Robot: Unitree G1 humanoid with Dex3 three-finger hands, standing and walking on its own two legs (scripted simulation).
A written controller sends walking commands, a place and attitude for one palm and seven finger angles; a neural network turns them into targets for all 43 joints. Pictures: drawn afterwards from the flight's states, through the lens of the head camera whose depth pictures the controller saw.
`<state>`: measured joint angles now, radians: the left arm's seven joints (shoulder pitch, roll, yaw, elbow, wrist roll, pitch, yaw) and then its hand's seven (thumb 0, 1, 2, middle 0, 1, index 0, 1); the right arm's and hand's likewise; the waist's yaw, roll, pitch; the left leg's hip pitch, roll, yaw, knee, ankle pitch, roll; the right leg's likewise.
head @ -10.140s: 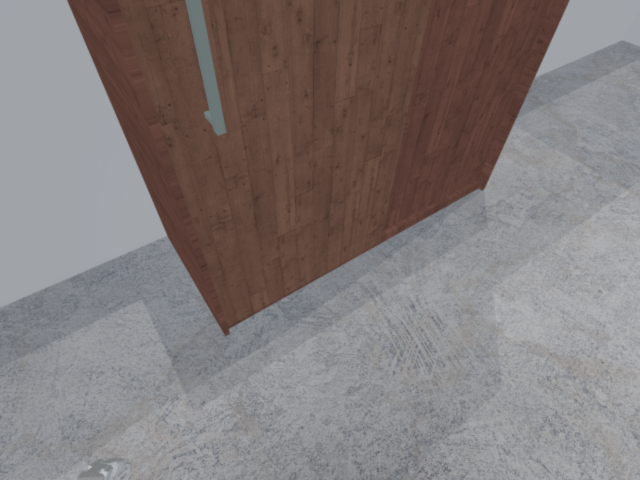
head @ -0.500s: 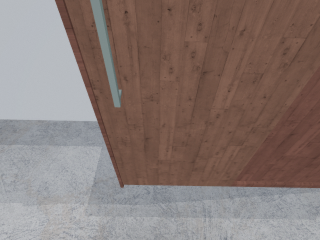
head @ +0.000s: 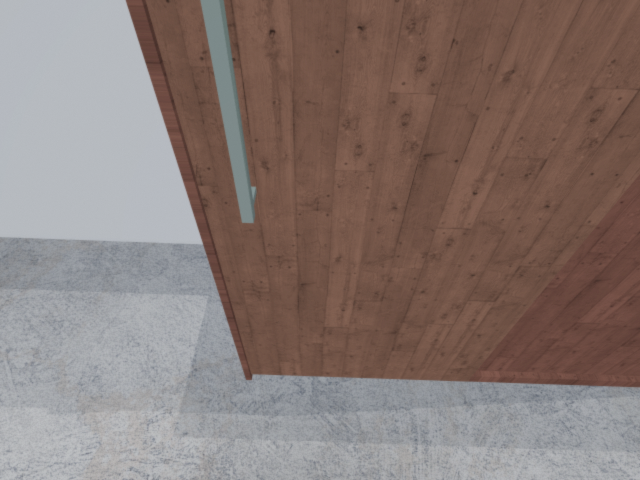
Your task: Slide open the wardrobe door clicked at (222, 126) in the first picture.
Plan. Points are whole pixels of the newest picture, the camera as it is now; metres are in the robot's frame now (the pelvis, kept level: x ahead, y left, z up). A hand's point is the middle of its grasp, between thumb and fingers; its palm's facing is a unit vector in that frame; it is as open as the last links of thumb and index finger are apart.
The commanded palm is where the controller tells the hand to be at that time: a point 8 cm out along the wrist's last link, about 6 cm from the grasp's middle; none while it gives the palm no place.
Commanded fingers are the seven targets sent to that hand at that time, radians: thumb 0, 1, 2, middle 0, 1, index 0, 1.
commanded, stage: look again from close up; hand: left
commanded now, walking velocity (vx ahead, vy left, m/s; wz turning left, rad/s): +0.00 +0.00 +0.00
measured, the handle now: (236, 120) +0.49 +0.14 +0.20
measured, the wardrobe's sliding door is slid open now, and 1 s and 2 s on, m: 0.00 0.00 0.00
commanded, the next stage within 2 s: shuffle to correct the standing spot in 1.62 s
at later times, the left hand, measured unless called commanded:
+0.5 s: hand out of the picture -0.03 +0.23 -0.19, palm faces +0.01 -0.98 -0.21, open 7.4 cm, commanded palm none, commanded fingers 0.00 0.90 0.90 -0.20 -0.30 -0.20 -0.30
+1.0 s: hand out of the picture -0.12 +0.23 -0.18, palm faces +0.04 -0.98 -0.20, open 7.4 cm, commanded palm none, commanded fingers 0.00 0.90 0.90 -0.20 -0.30 -0.20 -0.30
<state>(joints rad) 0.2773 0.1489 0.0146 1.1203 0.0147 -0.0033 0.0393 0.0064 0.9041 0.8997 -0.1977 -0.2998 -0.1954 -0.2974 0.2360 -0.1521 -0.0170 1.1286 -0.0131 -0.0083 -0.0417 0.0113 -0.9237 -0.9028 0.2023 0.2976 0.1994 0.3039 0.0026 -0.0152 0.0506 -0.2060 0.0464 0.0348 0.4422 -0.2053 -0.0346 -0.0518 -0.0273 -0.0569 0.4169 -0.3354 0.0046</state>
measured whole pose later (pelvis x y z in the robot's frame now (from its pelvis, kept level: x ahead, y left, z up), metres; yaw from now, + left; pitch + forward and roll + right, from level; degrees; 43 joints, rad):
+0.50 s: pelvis -0.05 +0.05 -0.01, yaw +0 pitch -2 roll -1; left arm 0.32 0.20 0.00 0.99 0.03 0.01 0.04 0.01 0.90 0.90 -0.20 -0.30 -0.20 -0.30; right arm 0.27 -0.17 -0.01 0.98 -0.02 0.01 -0.01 0.01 -0.92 -0.90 0.20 0.30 0.20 0.30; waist -0.01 -0.02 0.01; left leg -0.33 0.01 0.05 0.55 -0.19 0.04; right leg -0.18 -0.06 -0.03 0.53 -0.33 0.02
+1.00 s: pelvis -0.07 +0.05 +0.00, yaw +1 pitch -1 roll -1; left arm 0.40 0.19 -0.01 1.09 0.03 -0.01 0.03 0.01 0.90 0.90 -0.20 -0.30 -0.20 -0.30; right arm 0.26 -0.20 -0.02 1.07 -0.01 0.00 -0.01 0.01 -0.91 -0.90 0.20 0.30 0.20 0.30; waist 0.01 -0.01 0.01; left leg -0.33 -0.01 0.04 0.46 -0.11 0.04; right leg -0.19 -0.04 0.02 0.48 -0.27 0.04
